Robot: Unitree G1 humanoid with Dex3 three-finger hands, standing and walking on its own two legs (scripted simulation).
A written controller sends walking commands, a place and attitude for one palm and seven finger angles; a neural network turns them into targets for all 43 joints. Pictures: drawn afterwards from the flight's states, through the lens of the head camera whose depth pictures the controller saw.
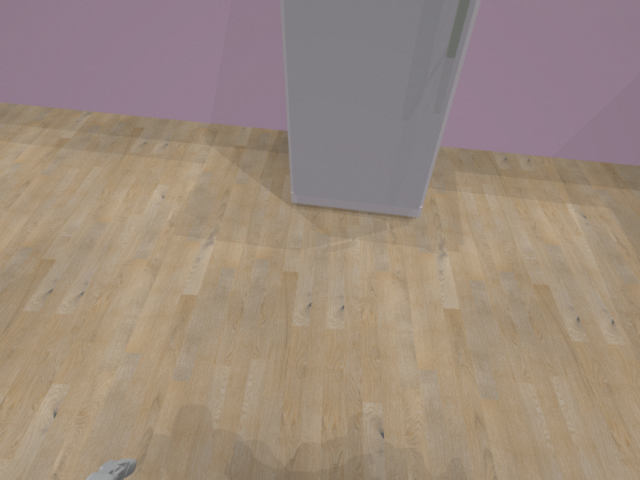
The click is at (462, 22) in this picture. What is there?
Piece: fridge door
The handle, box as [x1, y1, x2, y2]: [446, 0, 469, 57]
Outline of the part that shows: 469,0 459,0 446,52 447,57 454,57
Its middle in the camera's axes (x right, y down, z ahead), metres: +0.39 -0.69 +1.04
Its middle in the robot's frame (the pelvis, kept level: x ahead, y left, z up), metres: +1.28 -0.32 +0.18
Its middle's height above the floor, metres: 0.95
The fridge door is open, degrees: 0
